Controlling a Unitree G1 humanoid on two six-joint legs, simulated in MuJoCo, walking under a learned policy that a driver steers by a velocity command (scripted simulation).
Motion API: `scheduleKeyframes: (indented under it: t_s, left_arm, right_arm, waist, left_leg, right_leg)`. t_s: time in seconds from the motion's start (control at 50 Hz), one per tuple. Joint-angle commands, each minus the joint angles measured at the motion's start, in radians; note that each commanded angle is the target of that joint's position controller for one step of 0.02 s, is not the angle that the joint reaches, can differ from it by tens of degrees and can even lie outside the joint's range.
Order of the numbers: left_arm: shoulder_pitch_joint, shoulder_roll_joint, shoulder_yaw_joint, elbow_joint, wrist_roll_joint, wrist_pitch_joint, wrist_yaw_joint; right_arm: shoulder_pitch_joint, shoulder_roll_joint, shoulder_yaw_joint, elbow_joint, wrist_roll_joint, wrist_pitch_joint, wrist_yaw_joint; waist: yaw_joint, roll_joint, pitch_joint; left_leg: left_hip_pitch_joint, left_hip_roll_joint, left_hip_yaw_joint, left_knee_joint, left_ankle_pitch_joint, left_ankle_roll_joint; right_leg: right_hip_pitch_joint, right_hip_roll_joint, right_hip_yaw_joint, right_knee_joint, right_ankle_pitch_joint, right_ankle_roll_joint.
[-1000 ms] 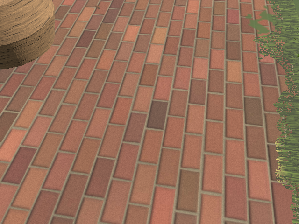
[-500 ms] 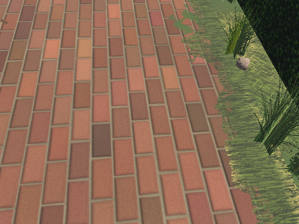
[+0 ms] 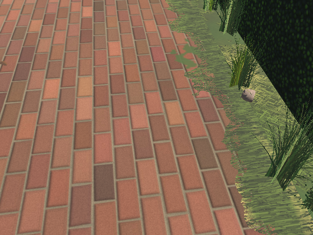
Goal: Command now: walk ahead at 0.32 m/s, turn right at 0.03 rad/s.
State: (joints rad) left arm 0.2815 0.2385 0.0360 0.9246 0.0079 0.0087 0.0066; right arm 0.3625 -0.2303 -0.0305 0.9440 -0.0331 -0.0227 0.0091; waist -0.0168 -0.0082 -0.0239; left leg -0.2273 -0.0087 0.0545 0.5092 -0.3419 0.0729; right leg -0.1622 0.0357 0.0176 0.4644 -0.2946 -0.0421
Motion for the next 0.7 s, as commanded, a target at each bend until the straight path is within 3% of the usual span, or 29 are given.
scheduleKeyframes:
  t_s: [0.02,0.04,0.06,0.08,0.1,0.14,0.2,0.26,0.3,0.36,0.38,0.4,0.42,0.44,0.46,0.48,0.5,0.52,0.58,0.64,0.7]
  left_arm:
    - [-0.187,0.037,0.01,-0.113,-0.007,-0.036,-0.009]
    - [-0.206,0.042,0.01,-0.134,0.009,-0.045,-0.013]
    - [-0.208,0.095,0.023,-0.128,0.028,-0.051,-0.016]
    - [-0.173,0.087,0.023,-0.108,0.024,-0.057,-0.025]
    - [-0.143,0.081,0.023,-0.088,0.022,-0.063,-0.034]
    - [-0.109,0.061,0.019,-0.054,0.03,-0.064,-0.039]
    - [-0.127,0.023,0.007,-0.048,0.026,-0.051,-0.026]
    - [-0.208,-0.003,-0.009,-0.064,0.011,-0.043,-0.013]
    - [-0.214,0.003,-0.013,-0.057,0.005,-0.041,-0.004]
    - [-0.14,0.025,-0.007,-0.02,0.004,-0.048,0.009]
    - [-0.07,0.029,-0.002,0.01,0.009,-0.056,0.014]
    - [-0.002,0.059,0.006,0.034,0.017,-0.07,0.019]
    - [0.098,0.126,0.019,0.051,0.029,-0.082,0.022]
    - [0.12,0.14,0.02,0.06,0.016,-0.071,0.022]
    - [0.083,0.098,0.011,0.05,-0.013,-0.061,0.016]
    - [0.008,0.067,0.003,0.039,-0.015,-0.055,0.017]
    - [-0.052,0.036,-0.01,0.03,-0.006,-0.05,0.022]
    - [-0.08,0.02,-0.016,0.03,0.002,-0.047,0.031]
    - [-0.065,0.016,-0.021,0.057,0.012,-0.048,0.036]
    - [-0.05,0.041,-0.017,0.074,0.007,-0.042,0.035]
    - [-0.069,0.049,-0.012,0.08,-0.006,-0.021,0.033]
  right_arm:
    - [0.216,-0.137,-0.037,0.027,0.002,-0.038,-0.016]
    - [0.267,-0.202,-0.059,0.048,0.009,-0.036,-0.011]
    - [0.206,-0.159,-0.049,0.038,0.001,-0.033,-0.01]
    - [0.144,-0.132,-0.043,0.021,0.004,-0.037,-0.009]
    - [0.106,-0.12,-0.041,0.01,0.007,-0.044,-0.011]
    - [0.098,-0.077,-0.026,0.02,0.014,-0.061,-0.019]
    - [0.157,-0.052,-0.012,0.067,0.017,-0.067,-0.026]
    - [0.168,-0.051,-0.002,0.087,0.01,-0.053,-0.033]
    - [0.165,-0.055,0.0,0.098,0.008,-0.045,-0.034]
    - [0.123,-0.06,0.0,0.106,0.016,-0.04,-0.036]
    - [0.095,-0.063,-0.001,0.106,0.023,-0.039,-0.037]
    - [0.104,-0.06,-0.001,0.11,0.025,-0.041,-0.035]
    - [0.132,-0.041,0.004,0.094,0.027,-0.042,-0.038]
    - [0.278,0.043,0.015,0.136,0.059,-0.02,-0.042]
    - [0.235,-0.012,0.0,0.148,0.038,0.007,-0.049]
    - [0.142,-0.018,-0.005,0.13,0.009,0.018,-0.045]
    - [0.086,-0.001,-0.004,0.122,-0.002,0.024,-0.038]
    - [0.062,0.008,-0.004,0.122,-0.001,0.031,-0.034]
    - [0.095,0.038,0.004,0.161,0.01,0.049,-0.042]
    - [0.058,0.036,0.007,0.171,0.015,0.063,-0.051]
    - [0.053,0.04,0.014,0.188,0.007,0.062,-0.048]
  waist:
    - [-0.107,0.165,0.122]
    - [-0.119,0.275,0.167]
    - [-0.074,0.146,0.196]
    - [-0.031,0.095,0.177]
    - [-0.008,0.085,0.145]
    - [0.003,0.075,0.107]
    - [0.005,0.096,0.074]
    - [-0.018,0.137,0.073]
    - [-0.024,0.161,0.066]
    - [0.008,0.145,0.06]
    - [0.047,0.111,0.049]
    - [0.07,0.056,0.016]
    - [0.076,-0.045,-0.08]
    - [0.037,-0.203,-0.197]
    - [0.043,-0.136,-0.171]
    - [0.032,-0.094,-0.051]
    - [0.011,-0.065,-0.001]
    - [-0.009,-0.072,0.035]
    - [-0.03,-0.082,0.011]
    - [-0.017,-0.083,0.003]
    - [-0.03,-0.066,0.053]
  left_leg:
    - [0.271,0.195,-0.374,-0.303,-0.314,0.089]
    - [0.299,0.368,-0.664,-0.452,-0.473,0.161]
    - [0.241,0.387,-0.666,-0.447,-0.432,0.179]
    - [0.216,0.347,-0.585,-0.439,-0.354,0.158]
    - [0.229,0.305,-0.501,-0.44,-0.257,0.127]
    - [0.248,0.23,-0.321,-0.405,0.123,0.095]
    - [0.265,0.194,-0.16,-0.288,0.721,0.097]
    - [0.222,0.17,-0.09,-0.23,0.894,0.088]
    - [0.199,0.17,-0.082,-0.198,0.925,0.084]
    - [0.172,0.192,-0.113,-0.129,0.873,0.07]
    - [0.154,0.176,-0.108,-0.06,0.832,0.05]
    - [0.109,0.14,-0.094,0.034,0.705,0.019]
    - [0.003,0.088,-0.056,0.186,0.351,-0.011]
    - [-0.054,-0.024,-0.028,0.398,-0.235,-0.032]
    - [-0.085,-0.022,-0.073,0.478,-0.332,-0.036]
    - [-0.125,-0.01,-0.087,0.516,-0.3,-0.041]
    - [-0.117,0.011,-0.1,0.481,-0.234,-0.046]
    - [-0.084,0.028,-0.103,0.42,-0.187,-0.053]
    - [0.016,0.013,-0.071,0.268,-0.143,-0.07]
    - [0.05,0.012,-0.059,0.143,-0.072,-0.067]
    - [0.149,0.013,-0.044,-0.03,0.096,-0.048]
  right_leg:
    - [-0.451,-0.033,0.051,0.114,-0.272,-0.063]
    - [-0.584,0.031,-0.063,0.308,-0.213,-0.047]
    - [-0.585,-0.026,0.008,0.418,-0.157,-0.057]
    - [-0.557,-0.048,0.023,0.45,-0.09,-0.058]
    - [-0.532,-0.066,0.019,0.465,-0.034,-0.055]
    - [-0.485,-0.07,-0.02,0.477,0.047,-0.03]
    - [-0.451,-0.051,-0.072,0.435,0.064,0.015]
    - [-0.376,-0.033,-0.105,0.286,0.113,0.028]
    - [-0.299,-0.019,-0.115,0.208,0.142,0.016]
    - [-0.167,-0.014,-0.093,0.104,0.183,-0.022]
    - [-0.075,-0.008,-0.09,0.008,0.256,-0.036]
    - [0.049,-0.055,-0.04,-0.057,0.42,-0.046]
    - [0.228,-0.236,0.129,-0.004,0.806,-0.076]
    - [0.297,-0.433,0.325,-0.006,1.041,-0.259]
    - [0.199,-0.428,0.379,-0.077,0.785,-0.292]
    - [0.086,-0.38,0.34,-0.143,0.563,-0.269]
    - [0.006,-0.335,0.294,-0.193,0.424,-0.229]
    - [-0.062,-0.296,0.234,-0.226,0.39,-0.195]
    - [-0.095,-0.233,0.142,-0.224,0.372,-0.149]
    - [-0.109,-0.228,0.152,-0.246,0.143,-0.14]
    - [-0.224,-0.201,0.153,-0.276,-0.167,-0.087]
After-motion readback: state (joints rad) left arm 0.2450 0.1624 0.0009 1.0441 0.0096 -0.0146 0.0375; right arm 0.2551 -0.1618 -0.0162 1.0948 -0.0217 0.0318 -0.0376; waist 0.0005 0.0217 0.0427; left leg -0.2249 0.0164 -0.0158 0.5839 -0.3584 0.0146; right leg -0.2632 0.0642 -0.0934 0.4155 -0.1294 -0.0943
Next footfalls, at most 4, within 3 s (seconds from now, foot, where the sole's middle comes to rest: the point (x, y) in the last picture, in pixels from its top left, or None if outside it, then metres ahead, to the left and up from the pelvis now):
0.40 right None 0.26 -0.09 -0.78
0.72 left None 0.19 0.11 -0.78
2.82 right None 0.36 -0.12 -0.78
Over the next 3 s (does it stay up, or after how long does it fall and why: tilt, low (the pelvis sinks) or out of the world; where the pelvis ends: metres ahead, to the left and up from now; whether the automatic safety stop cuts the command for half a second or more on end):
stays up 0.36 -0.05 0.01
